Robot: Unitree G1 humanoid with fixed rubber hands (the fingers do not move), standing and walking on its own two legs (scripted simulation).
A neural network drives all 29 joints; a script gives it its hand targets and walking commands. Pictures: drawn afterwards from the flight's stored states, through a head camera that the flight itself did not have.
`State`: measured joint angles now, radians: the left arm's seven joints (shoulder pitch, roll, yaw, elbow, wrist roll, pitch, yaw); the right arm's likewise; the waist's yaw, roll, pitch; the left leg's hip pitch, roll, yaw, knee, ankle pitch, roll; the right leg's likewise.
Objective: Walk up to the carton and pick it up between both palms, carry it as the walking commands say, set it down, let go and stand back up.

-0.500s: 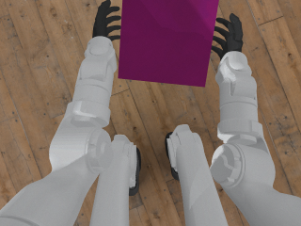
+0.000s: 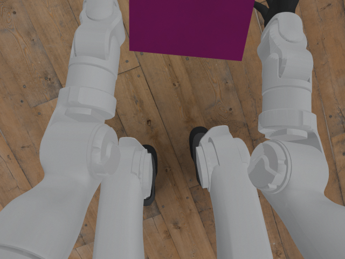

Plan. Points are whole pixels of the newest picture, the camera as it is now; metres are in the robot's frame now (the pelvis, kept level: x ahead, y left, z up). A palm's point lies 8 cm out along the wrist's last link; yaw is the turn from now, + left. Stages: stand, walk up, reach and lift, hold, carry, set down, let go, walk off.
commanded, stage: set down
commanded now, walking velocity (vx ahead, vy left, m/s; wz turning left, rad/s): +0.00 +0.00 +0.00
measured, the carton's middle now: (188, 1) +0.58 -0.09 -0.26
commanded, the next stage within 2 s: none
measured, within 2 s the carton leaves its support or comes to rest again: neither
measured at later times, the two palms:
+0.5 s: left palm out of the picture +0.58 +0.06 -0.15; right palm (275, 12) +0.51 -0.22 -0.16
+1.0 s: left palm out of the picture +0.59 +0.06 -0.16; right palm (275, 6) +0.53 -0.23 -0.16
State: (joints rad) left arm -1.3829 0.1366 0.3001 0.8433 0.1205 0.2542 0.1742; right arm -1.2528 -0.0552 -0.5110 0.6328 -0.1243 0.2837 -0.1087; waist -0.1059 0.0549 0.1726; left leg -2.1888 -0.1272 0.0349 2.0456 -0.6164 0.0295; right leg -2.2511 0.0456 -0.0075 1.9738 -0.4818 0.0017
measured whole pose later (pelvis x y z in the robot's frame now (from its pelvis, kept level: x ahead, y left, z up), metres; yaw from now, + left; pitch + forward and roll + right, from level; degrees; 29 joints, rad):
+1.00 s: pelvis +0.01 +0.00 -0.04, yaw -1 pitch +42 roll -2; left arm -1.48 0.16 0.36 0.95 0.17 0.21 0.11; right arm -1.31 -0.11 -0.57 0.74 -0.14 0.24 0.00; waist -0.11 0.04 0.20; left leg -2.26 -0.14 0.03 2.20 -0.68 0.04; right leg -2.31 0.03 -0.03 2.11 -0.54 0.00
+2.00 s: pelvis +0.01 +0.00 -0.04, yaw -1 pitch +41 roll -2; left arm -1.50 0.21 0.28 1.03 0.17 0.12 0.07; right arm -1.35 -0.16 -0.56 0.93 -0.14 0.12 0.02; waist -0.12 0.03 0.22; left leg -2.25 -0.14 0.03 2.21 -0.68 0.03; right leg -2.31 0.03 -0.03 2.13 -0.54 0.00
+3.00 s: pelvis -0.01 +0.00 +0.05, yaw -1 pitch +36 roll -1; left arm -1.50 0.43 0.03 1.06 -0.14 0.30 0.04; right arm -1.32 -0.32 -0.28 0.89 0.18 0.26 -0.09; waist -0.14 0.04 0.21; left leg -1.94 -0.11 0.01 1.92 -0.61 0.04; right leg -1.99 0.06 -0.01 1.84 -0.47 0.00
